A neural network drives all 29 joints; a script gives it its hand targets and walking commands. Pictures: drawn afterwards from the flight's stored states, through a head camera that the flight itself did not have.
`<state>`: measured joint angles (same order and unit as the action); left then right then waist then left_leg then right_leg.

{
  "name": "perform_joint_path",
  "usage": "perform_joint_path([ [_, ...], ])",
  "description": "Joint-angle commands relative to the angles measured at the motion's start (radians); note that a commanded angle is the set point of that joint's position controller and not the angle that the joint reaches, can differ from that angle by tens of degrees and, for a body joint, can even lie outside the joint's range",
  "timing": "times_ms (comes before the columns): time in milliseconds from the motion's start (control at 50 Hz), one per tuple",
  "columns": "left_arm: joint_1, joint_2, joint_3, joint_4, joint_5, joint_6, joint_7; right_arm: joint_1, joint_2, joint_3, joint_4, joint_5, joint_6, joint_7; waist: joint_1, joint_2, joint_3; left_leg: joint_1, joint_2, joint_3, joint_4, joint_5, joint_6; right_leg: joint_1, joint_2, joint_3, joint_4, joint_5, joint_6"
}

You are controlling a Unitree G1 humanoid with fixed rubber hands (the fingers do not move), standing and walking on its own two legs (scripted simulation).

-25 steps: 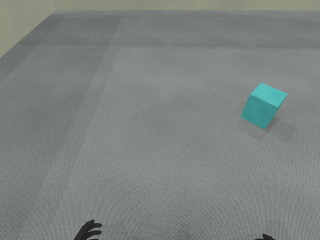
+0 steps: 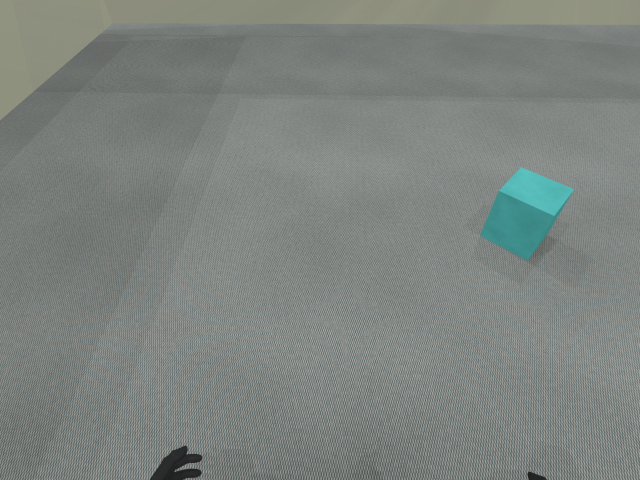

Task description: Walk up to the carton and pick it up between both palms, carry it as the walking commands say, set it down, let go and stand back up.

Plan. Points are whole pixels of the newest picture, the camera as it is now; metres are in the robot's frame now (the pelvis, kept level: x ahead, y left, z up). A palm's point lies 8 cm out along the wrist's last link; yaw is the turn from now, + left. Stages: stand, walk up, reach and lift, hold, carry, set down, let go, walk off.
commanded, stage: stand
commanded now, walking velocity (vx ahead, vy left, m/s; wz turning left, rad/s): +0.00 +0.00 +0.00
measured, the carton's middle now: (524, 213) +1.25 -0.77 -0.63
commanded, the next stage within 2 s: walk up in 1.54 s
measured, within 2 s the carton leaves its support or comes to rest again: neither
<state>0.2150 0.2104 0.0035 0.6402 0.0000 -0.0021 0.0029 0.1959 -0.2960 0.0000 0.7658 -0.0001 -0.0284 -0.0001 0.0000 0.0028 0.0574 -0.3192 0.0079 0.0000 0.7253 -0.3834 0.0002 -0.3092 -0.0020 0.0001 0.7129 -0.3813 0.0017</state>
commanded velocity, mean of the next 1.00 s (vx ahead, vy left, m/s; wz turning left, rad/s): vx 0.00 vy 0.00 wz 0.00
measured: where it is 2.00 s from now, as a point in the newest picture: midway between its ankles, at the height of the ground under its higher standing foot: outside the picture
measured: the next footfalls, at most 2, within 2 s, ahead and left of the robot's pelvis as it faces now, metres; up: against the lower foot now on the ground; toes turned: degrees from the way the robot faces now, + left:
none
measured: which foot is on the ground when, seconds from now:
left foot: down 0.00-1.00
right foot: down 0.00-1.00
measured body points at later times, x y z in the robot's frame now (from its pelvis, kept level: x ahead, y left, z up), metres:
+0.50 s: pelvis -0.02 +0.00 +0.00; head -0.01 +0.00 +0.45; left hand +0.12 +0.24 -0.11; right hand +0.10 -0.27 -0.11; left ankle +0.00 +0.12 -0.72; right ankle +0.00 -0.12 -0.72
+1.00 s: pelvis -0.03 +0.00 +0.00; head -0.03 +0.00 +0.45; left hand +0.09 +0.24 -0.12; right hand +0.08 -0.28 -0.12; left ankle +0.00 +0.12 -0.72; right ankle +0.00 -0.12 -0.72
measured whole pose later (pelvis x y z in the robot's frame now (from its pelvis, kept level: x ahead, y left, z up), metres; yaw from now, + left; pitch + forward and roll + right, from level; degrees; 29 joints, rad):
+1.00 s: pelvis -0.03 +0.00 +0.00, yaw +0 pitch -4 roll +0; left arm 0.21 0.22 0.00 0.76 0.00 0.00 0.00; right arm 0.19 -0.30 0.00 0.90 0.00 -0.03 0.00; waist 0.00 0.00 0.06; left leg -0.32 0.01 0.00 0.73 -0.35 0.00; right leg -0.31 0.00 0.00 0.71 -0.34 0.00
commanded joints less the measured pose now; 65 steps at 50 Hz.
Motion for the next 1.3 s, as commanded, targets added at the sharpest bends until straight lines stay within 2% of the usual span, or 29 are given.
perform_joint_path([
  [0,-0.042,0.283,0.094,-0.003,0.016,-0.059,0.014,-0.044,-0.245,-0.084,-0.053,-0.021,-0.049,-0.014,0.000,0.000,-0.134,0.059,0.106,-0.128,-0.141,0.337,0.096,0.032,-0.082,0.075,-0.086,0.255,-0.083],
  [20,-0.048,0.289,0.097,0.004,0.022,-0.061,0.014,-0.058,-0.249,-0.082,-0.041,-0.020,-0.046,-0.014,0.016,0.002,-0.110,0.034,0.105,-0.124,-0.144,0.324,0.093,0.032,-0.084,0.077,-0.095,0.268,-0.078],
  [60,-0.062,0.294,0.099,0.000,0.025,-0.063,0.015,-0.065,-0.230,-0.085,-0.053,-0.019,-0.046,-0.014,-0.008,-0.050,-0.130,0.058,0.089,-0.105,-0.125,0.312,0.092,0.015,-0.094,0.088,-0.113,0.285,-0.087],
  [100,-0.040,0.297,0.102,0.018,0.018,-0.057,0.015,-0.065,-0.250,-0.088,-0.042,-0.024,-0.041,-0.011,-0.008,-0.018,-0.113,0.046,0.099,-0.121,-0.140,0.282,0.098,0.033,-0.094,0.094,-0.117,0.292,-0.082],
  [140,-0.049,0.308,0.100,0.006,0.018,-0.061,0.013,-0.042,-0.253,-0.086,-0.024,-0.019,-0.041,-0.012,-0.003,-0.056,-0.114,0.039,0.091,-0.111,-0.134,0.280,0.088,0.043,-0.100,0.099,-0.126,0.288,-0.084],
  [180,-0.042,0.303,0.097,0.029,0.018,-0.059,0.015,-0.060,-0.236,-0.074,-0.015,-0.023,-0.041,-0.010,0.005,-0.002,-0.078,0.025,0.082,-0.108,-0.145,0.260,0.088,0.027,-0.095,0.106,-0.128,0.263,-0.086],
  [200,-0.037,0.291,0.098,0.025,0.020,-0.063,0.015,-0.048,-0.238,-0.082,-0.024,-0.021,-0.042,-0.010,0.001,-0.013,-0.111,0.036,0.101,-0.136,-0.153,0.256,0.096,0.043,-0.099,0.095,-0.120,0.260,-0.087],
  [260,-0.055,0.300,0.094,0.039,0.018,-0.062,0.017,-0.051,-0.237,-0.081,-0.016,-0.014,-0.039,-0.009,-0.008,-0.039,-0.133,0.040,0.087,-0.105,-0.137,0.297,0.089,0.065,-0.098,0.097,-0.133,0.304,-0.082],
  [400,-0.072,0.300,0.094,0.052,0.020,-0.054,0.013,-0.068,-0.247,-0.083,0.006,-0.017,-0.040,-0.010,0.001,-0.039,-0.073,0.012,0.088,-0.119,-0.186,0.179,0.083,0.010,-0.080,0.088,-0.167,0.143,-0.079],
  [440,-0.047,0.288,0.085,0.056,0.014,-0.055,0.010,-0.080,-0.266,-0.085,0.010,-0.021,-0.042,-0.006,0.008,0.003,-0.062,-0.017,0.106,-0.157,-0.221,0.112,0.090,0.019,-0.071,0.094,-0.162,0.108,-0.081],
  [460,-0.036,0.303,0.090,0.065,0.018,-0.059,0.009,-0.077,-0.253,-0.076,0.011,-0.029,-0.045,-0.006,0.013,-0.039,-0.071,-0.010,0.120,-0.183,-0.217,0.108,0.105,0.039,-0.083,0.108,-0.156,0.126,-0.081],
  [480,-0.060,0.292,0.087,0.066,0.016,-0.056,0.011,-0.087,-0.242,-0.072,0.010,-0.026,-0.043,-0.006,0.010,-0.016,-0.061,-0.029,0.113,-0.167,-0.219,0.126,0.097,0.038,-0.080,0.106,-0.166,0.139,-0.081],
  [520,-0.066,0.310,0.094,0.078,0.017,-0.057,0.012,-0.080,-0.238,-0.070,0.024,-0.018,-0.041,-0.007,-0.006,-0.036,-0.044,0.002,0.083,-0.121,-0.202,0.159,0.080,0.020,-0.098,0.121,-0.195,0.155,-0.080],
  [540,-0.057,0.301,0.088,0.076,0.016,-0.059,0.010,-0.079,-0.249,-0.072,0.022,-0.016,-0.044,-0.006,-0.008,0.003,-0.100,0.043,0.092,-0.141,-0.206,0.180,0.079,0.031,-0.102,0.120,-0.177,0.156,-0.089],
  [560,-0.064,0.303,0.088,0.081,0.016,-0.056,0.011,-0.068,-0.243,-0.073,0.029,-0.017,-0.048,-0.005,-0.002,-0.034,-0.112,0.042,0.100,-0.144,-0.203,0.168,0.083,0.039,-0.091,0.100,-0.166,0.156,-0.078],
  [580,-0.048,0.300,0.087,0.085,0.018,-0.057,0.010,-0.074,-0.243,-0.069,0.041,-0.014,-0.046,-0.004,0.011,-0.011,-0.080,0.008,0.100,-0.164,-0.213,0.181,0.085,0.046,-0.087,0.105,-0.159,0.159,-0.083],
  [620,-0.065,0.314,0.089,0.092,0.015,-0.052,0.014,-0.081,-0.255,-0.080,0.037,-0.019,-0.040,-0.007,-0.008,-0.023,-0.085,0.042,0.091,-0.130,-0.195,0.219,0.081,0.012,-0.094,0.116,-0.176,0.169,-0.081],
  [700,-0.050,0.313,0.083,0.117,0.018,-0.052,0.011,-0.084,-0.268,-0.078,0.061,-0.018,-0.040,-0.003,0.012,-0.021,-0.059,-0.001,0.095,-0.154,-0.223,0.121,0.083,0.031,-0.083,0.108,-0.182,0.115,-0.073],
  [780,-0.072,0.301,0.080,0.123,0.020,-0.056,0.010,-0.074,-0.217,-0.066,0.053,-0.016,-0.042,-0.008,-0.008,-0.066,-0.049,0.036,0.083,-0.127,-0.191,0.147,0.080,0.008,-0.112,0.140,-0.221,0.124,-0.087],
  [860,-0.057,0.298,0.084,0.124,0.013,-0.061,0.011,-0.085,-0.254,-0.071,0.081,-0.020,-0.037,-0.003,0.012,-0.015,-0.052,0.013,0.101,-0.158,-0.217,0.172,0.085,0.015,-0.096,0.118,-0.187,0.140,-0.079],
  [880,-0.067,0.300,0.082,0.128,0.016,-0.058,0.010,-0.096,-0.249,-0.069,0.077,-0.015,-0.041,-0.006,0.004,-0.052,-0.048,0.024,0.097,-0.144,-0.216,0.174,0.079,0.009,-0.096,0.117,-0.211,0.144,-0.078],
  [960,-0.067,0.299,0.084,0.141,0.018,-0.046,0.008,-0.113,-0.254,-0.071,0.085,-0.017,-0.037,-0.005,0.001,-0.024,-0.014,-0.024,0.106,-0.167,-0.254,0.064,0.089,-0.001,-0.093,0.118,-0.219,0.071,-0.075],
  [980,-0.062,0.318,0.086,0.138,0.018,-0.051,0.008,-0.099,-0.254,-0.072,0.087,-0.017,-0.037,-0.003,0.004,-0.047,-0.031,-0.020,0.096,-0.162,-0.250,0.073,0.081,0.013,-0.096,0.122,-0.218,0.054,-0.079],
  [1040,-0.076,0.315,0.084,0.138,0.020,-0.056,0.008,-0.090,-0.250,-0.066,0.100,-0.013,-0.038,-0.005,0.009,-0.014,-0.029,-0.026,0.103,-0.169,-0.247,0.090,0.081,0.020,-0.101,0.131,-0.216,0.096,-0.079],
  [1080,-0.087,0.315,0.086,0.149,0.019,-0.057,0.008,-0.089,-0.241,-0.062,0.101,-0.014,-0.038,-0.005,-0.015,-0.048,-0.047,0.023,0.088,-0.144,-0.219,0.130,0.076,-0.003,-0.097,0.123,-0.223,0.099,-0.075],
  [1100,-0.093,0.314,0.082,0.151,0.023,-0.058,0.010,-0.099,-0.236,-0.063,0.105,-0.008,-0.039,-0.007,-0.003,-0.051,-0.015,-0.004,0.090,-0.158,-0.218,0.127,0.080,-0.007,-0.092,0.132,-0.219,0.133,-0.081],
  [1140,-0.086,0.327,0.086,0.155,0.015,-0.048,0.010,-0.086,-0.258,-0.067,0.112,-0.011,-0.035,-0.004,-0.010,-0.008,-0.035,0.009,0.094,-0.159,-0.239,0.147,0.077,0.004,-0.091,0.109,-0.195,0.121,-0.074],
  [1160,-0.044,0.308,0.082,0.163,0.015,-0.050,0.010,-0.100,-0.268,-0.068,0.118,-0.014,-0.039,-0.006,0.021,-0.015,-0.037,0.006,0.098,-0.165,-0.246,0.150,0.080,0.021,-0.076,0.105,-0.181,0.121,-0.073],
  [1280,-0.077,0.307,0.081,0.168,0.012,-0.047,0.011,-0.112,-0.249,-0.058,0.118,-0.005,-0.042,-0.008,-0.001,-0.027,-0.043,0.018,0.110,-0.165,-0.253,0.116,0.078,0.009,-0.092,0.130,-0.215,0.111,-0.074],
])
